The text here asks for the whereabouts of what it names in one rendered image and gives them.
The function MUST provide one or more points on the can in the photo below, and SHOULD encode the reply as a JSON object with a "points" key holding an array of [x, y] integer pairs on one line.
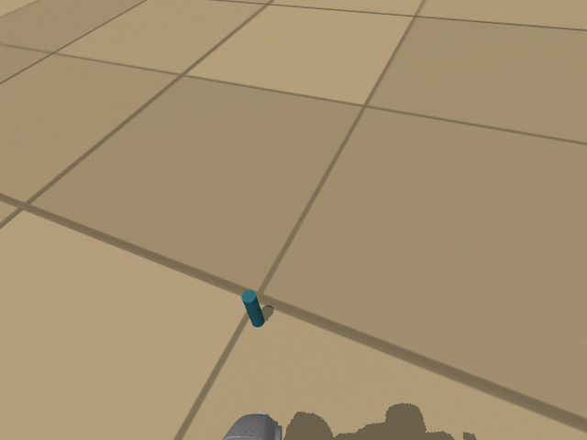
{"points": [[253, 308]]}

